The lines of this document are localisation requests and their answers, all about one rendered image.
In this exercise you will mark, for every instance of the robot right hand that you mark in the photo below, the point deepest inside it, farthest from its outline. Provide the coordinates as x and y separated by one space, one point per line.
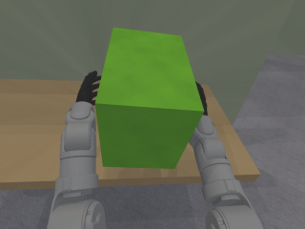
202 97

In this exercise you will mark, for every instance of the left robot forearm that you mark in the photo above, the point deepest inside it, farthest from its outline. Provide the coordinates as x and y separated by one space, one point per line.
77 171

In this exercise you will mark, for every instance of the robot left hand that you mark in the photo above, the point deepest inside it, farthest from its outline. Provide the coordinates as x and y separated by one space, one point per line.
86 93

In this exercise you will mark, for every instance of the right robot upper arm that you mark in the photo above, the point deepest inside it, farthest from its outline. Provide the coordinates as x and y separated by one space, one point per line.
232 217

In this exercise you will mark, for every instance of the table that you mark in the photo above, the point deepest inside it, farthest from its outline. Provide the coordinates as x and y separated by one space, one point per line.
32 119

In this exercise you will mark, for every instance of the right robot forearm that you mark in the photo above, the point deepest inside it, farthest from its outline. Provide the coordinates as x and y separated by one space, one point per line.
220 188

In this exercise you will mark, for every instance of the carton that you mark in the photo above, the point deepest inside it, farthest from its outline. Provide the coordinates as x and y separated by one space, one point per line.
147 105

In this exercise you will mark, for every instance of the left robot upper arm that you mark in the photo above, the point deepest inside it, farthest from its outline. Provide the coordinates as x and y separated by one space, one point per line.
79 214

